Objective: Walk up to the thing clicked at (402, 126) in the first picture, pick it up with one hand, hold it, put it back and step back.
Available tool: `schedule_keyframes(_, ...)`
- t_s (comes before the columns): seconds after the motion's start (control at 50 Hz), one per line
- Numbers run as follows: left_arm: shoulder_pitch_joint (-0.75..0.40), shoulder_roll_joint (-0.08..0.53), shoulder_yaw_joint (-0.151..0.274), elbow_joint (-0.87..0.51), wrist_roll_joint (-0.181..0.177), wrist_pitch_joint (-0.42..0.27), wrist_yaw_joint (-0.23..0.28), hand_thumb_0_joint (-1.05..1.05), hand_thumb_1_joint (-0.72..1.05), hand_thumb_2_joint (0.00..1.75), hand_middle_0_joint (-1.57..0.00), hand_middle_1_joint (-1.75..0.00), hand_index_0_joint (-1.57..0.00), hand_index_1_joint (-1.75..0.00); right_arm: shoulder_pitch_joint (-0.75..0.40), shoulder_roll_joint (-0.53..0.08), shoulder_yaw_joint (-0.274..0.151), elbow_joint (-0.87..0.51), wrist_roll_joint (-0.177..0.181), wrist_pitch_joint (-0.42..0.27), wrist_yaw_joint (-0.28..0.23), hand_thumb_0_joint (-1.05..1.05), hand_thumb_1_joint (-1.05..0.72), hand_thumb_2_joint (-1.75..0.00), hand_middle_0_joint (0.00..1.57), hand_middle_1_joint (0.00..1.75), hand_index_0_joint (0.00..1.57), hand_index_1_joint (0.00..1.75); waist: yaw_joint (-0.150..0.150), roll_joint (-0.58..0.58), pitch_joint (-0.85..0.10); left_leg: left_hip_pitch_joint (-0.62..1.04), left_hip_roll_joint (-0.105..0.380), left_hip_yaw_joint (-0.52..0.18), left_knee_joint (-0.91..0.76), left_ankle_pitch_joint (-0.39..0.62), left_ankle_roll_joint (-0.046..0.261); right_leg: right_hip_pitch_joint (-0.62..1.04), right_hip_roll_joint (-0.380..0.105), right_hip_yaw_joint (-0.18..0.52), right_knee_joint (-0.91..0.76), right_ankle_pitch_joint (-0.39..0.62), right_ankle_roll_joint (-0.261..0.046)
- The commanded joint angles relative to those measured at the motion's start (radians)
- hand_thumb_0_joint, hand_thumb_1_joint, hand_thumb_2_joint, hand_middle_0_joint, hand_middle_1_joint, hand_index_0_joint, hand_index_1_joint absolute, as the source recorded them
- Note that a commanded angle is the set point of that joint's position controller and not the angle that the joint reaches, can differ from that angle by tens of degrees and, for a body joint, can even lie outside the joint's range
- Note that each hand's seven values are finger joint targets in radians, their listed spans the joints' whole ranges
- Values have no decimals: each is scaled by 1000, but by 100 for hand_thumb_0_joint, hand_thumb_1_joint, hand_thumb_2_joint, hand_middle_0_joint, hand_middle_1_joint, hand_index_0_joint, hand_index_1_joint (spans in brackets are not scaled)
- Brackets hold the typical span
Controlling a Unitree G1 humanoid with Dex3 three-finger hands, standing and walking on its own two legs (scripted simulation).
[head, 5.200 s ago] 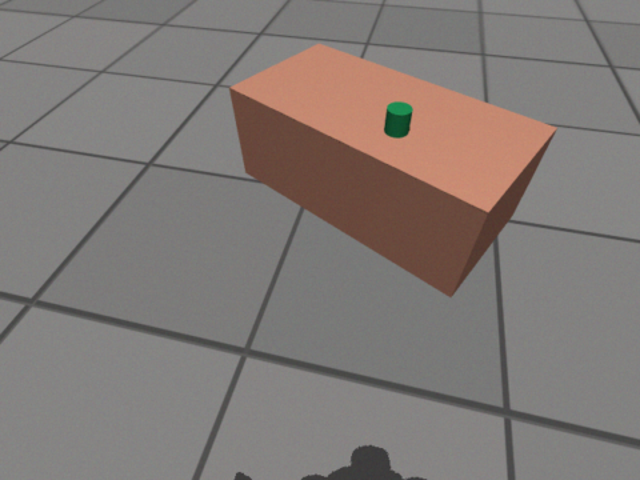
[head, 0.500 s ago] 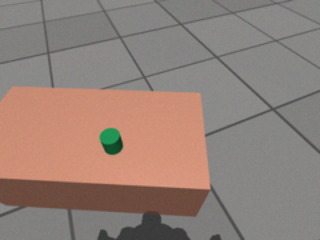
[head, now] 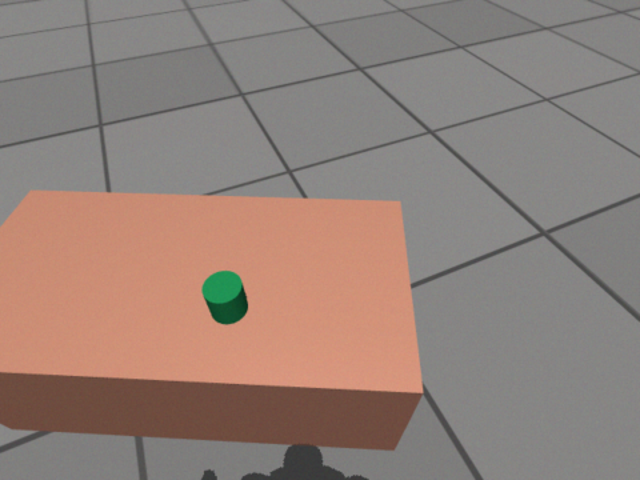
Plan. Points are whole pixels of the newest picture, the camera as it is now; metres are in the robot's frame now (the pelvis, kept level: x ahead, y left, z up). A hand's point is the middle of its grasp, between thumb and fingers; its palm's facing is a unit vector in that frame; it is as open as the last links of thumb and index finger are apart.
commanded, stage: stand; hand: left
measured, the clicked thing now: (226, 297) +0.54 +0.26 -0.29
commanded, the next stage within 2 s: none
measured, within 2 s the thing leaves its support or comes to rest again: neither
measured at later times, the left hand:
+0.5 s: hand out of the picture +0.09 +0.26 -0.15, palm faces +0.00 -0.94 -0.35, open 7.4 cm
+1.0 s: hand out of the picture +0.10 +0.25 -0.15, palm faces +0.01 -0.94 -0.35, open 7.4 cm
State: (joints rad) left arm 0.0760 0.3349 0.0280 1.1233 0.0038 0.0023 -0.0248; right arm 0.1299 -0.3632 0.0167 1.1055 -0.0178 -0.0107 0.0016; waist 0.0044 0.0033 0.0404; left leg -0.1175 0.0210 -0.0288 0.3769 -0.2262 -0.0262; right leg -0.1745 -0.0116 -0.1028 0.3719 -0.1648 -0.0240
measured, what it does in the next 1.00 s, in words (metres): stands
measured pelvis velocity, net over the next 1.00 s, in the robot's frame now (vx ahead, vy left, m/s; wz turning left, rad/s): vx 0.02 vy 0.00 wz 0.00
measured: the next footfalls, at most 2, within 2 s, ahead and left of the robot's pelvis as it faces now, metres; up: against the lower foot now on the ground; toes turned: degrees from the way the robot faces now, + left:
none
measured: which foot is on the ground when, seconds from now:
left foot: down 0.00-1.00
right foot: down 0.00-1.00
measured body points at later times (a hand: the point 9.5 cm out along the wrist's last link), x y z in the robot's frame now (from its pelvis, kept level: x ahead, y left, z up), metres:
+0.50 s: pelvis +0.02 +0.00 +0.00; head +0.03 +0.00 +0.45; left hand +0.09 +0.31 -0.13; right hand +0.09 -0.30 -0.13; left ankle -0.01 +0.14 -0.75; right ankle +0.03 -0.10 -0.75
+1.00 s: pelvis +0.02 +0.00 +0.00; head +0.03 -0.01 +0.45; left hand +0.10 +0.30 -0.12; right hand +0.09 -0.30 -0.13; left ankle -0.01 +0.14 -0.75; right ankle +0.03 -0.10 -0.75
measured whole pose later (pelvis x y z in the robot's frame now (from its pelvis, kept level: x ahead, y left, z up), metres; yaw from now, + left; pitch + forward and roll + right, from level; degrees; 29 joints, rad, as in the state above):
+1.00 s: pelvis +0.02 +0.00 +0.00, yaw +0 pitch -2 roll +0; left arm 0.08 0.34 0.01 1.17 0.00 -0.02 0.00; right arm 0.12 -0.35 0.02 1.13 -0.01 0.00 0.00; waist 0.01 0.02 0.04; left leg -0.05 0.02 -0.02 0.29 -0.21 -0.03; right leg -0.12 -0.01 -0.10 0.32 -0.16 -0.02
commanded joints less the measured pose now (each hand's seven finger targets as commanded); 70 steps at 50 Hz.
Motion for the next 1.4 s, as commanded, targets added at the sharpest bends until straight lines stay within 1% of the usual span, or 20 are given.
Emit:
schedule_keyframes(0.0, -62, 219, 34, -43, 0, -36, 18, 0, 90, 90, -20, -30, -20, -30, -43, -208, -42, -48, 4, -24, -14, 0, -90, -90, 20, 30, 20, 30, 0, 5, -61, -58, 110, -93, -93, 131, 41, 113, -137, 156, -84, 98, 2)
schedule_keyframes(0.12, -63, 221, 25, -27, 3, -38, 23, 0, 90, 90, -20, -30, -20, -30, -40, -202, -42, -40, 4, -20, -9, 0, -90, -90, 20, 30, 20, 30, -5, -19, -49, -50, 106, -89, -111, 68, 44, 82, -133, 154, -111, -4, 7)
schedule_keyframes(0.18, -49, 214, 19, -22, 2, -41, 25, 0, 90, 90, -20, -30, -20, -30, -54, -204, -44, -39, 4, -22, -7, 0, -90, -90, 20, 30, 20, 30, 5, -8, -54, -48, 107, -90, -114, 107, 43, 101, -134, 152, -107, 36, 7)
schedule_keyframes(0.2, -49, 217, 19, -21, 1, -42, 25, 0, 90, 90, -20, -30, -20, -30, -50, -201, -43, -38, 4, -22, -7, 0, -90, -90, 20, 30, 20, 30, 2, -10, -60, -41, 107, -88, -112, 109, 42, 94, -135, 153, -107, 38, 9)
schedule_keyframes(0.24, -57, 220, 19, -21, 1, -42, 27, 0, 90, 90, -20, -30, -20, -30, -50, -199, -42, -37, 4, -23, -10, 0, -90, -90, 20, 30, 20, 30, -1, 3, -71, -39, 114, -89, -113, 151, 40, 113, -138, 150, -91, 96, 5)
schedule_keyframes(0.28, -42, 216, 17, -16, 1, -43, 27, 0, 90, 90, -20, -30, -20, -30, -65, -198, -41, -34, 5, -25, -10, 0, -90, -90, 20, 30, 20, 30, 7, 7, -83, -21, 114, -87, -110, 183, 39, 124, -141, 145, -85, 150, 6)
schedule_keyframes(0.3, -41, 225, 19, -16, 3, -43, 30, 0, 90, 90, -20, -30, -20, -30, -61, -196, -44, -35, 5, -25, -10, 0, -90, -90, 20, 30, 20, 30, 3, -8, -114, 3, 117, -85, -109, 212, 37, 135, -142, 139, -78, 174, 6)
schedule_keyframes(0.36, -47, 227, 17, -15, -1, -43, 30, 0, 90, 90, -20, -30, -20, -30, -57, -191, -41, -29, 6, -22, -11, 0, -90, -90, 20, 30, 20, 30, 2, -12, -102, -9, 112, -81, -113, 198, 35, 133, -138, 137, -84, 154, 7)
schedule_keyframes(0.4, -40, 217, 14, -13, 0, -42, 31, 0, 90, 90, -20, -30, -20, -30, -69, -201, -43, -28, 5, -21, -12, 0, -90, -90, 20, 30, 20, 30, 6, 8, -101, -3, 118, -79, -106, 229, 38, 137, -142, 138, -78, 193, 5)
schedule_keyframes(0.5, -39, 225, 15, -11, -2, -41, 32, 0, 90, 90, -20, -30, -20, -30, -60, -195, -38, -22, 6, -20, -13, 0, -90, -90, 20, 30, 20, 30, 6, 12, -88, 3, 117, -73, -110, 238, 33, 127, -145, 143, -82, 209, 5)
schedule_keyframes(0.56, -44, 228, 16, -10, -1, -39, 34, 0, 90, 90, -20, -30, -20, -30, -62, -193, -40, -24, 6, -16, -13, 0, -90, -90, 20, 30, 20, 30, 3, 4, -68, -19, 113, -75, -122, 180, 34, 123, -139, 140, -94, 141, 7)
schedule_keyframes(0.62, -38, 229, 17, -11, 1, -40, 33, 0, 90, 90, -20, -30, -20, -30, -64, -198, -41, -27, 6, -18, -14, 0, -90, -90, 20, 30, 20, 30, 2, 5, -82, 1, 117, -74, -113, 217, 35, 132, -145, 145, -88, 192, 2)
schedule_keyframes(0.68, -38, 222, 16, -13, 1, -40, 33, 0, 90, 90, -20, -30, -20, -30, -70, -201, -42, -31, 8, -18, -14, 0, -90, -90, 20, 30, 20, 30, 3, 13, -93, 5, 117, -72, -115, 220, 33, 141, -140, 137, -88, 202, 3)
schedule_keyframes(0.78, -40, 228, 20, -13, 4, -39, 34, 0, 90, 90, -20, -30, -20, -30, -65, -198, -39, -35, 8, -16, -12, 0, -90, -90, 20, 30, 20, 30, 2, -6, -76, -6, 115, -73, -124, 163, 39, 130, -137, 142, -102, 146, 8)
schedule_keyframes(0.82, -45, 227, 22, -17, 3, -39, 35, 0, 90, 90, -20, -30, -20, -30, -59, -201, -40, -37, 6, -18, -14, 0, -90, -90, 20, 30, 20, 30, 1, -4, -90, 4, 118, -71, -118, 209, 37, 143, -141, 142, -90, 192, 4)
schedule_keyframes(0.9, -38, 223, 22, -16, 2, -41, 34, 0, 90, 90, -20, -30, -20, -30, -52, -200, -39, -38, 7, -19, -17, 0, -90, -90, 20, 30, 20, 30, 1, 0, -102, 6, 119, -70, -112, 245, 36, 168, -144, 138, -83, 247, 4)
schedule_keyframes(0.98, -42, 223, 22, -17, -1, -39, 34, 0, 90, 90, -20, -30, -20, -30, -60, -196, -39, -41, 7, -18, -17, 0, -90, -90, 20, 30, 20, 30, 2, -8, -80, 9, 117, -71, -118, 212, 35, 140, -140, 139, -94, 193, 5)
schedule_keyframes(1.08, -38, 225, 23, -17, 1, -37, 34, 0, 90, 90, -20, -30, -20, -30, -50, -201, -40, -38, 7, -16, -15, 0, -90, -90, 20, 30, 20, 30, 1, 6, -64, -8, 114, -72, -122, 174, 38, 137, -138, 143, -105, 168, 4)
schedule_keyframes(1.12, -39, 231, 25, -19, 0, -36, 33, 0, 90, 90, -20, -30, -20, -30, -42, -197, -39, -37, 6, -16, -15, 0, -90, -90, 20, 30, 20, 30, 0, 2, -62, -13, 116, -71, -128, 154, 37, 136, -138, 145, -104, 129, 2)
schedule_keyframes(1.38, -33, 229, 23, -22, 2, -37, 33, 0, 90, 90, -20, -30, -20, -30, -40, -197, -38, -43, 6, -16, -16, 0, -90, -90, 20, 30, 20, 30, 1, 1, -71, -6, 115, -74, -126, 171, 39, 138, -140, 145, -101, 161, 3)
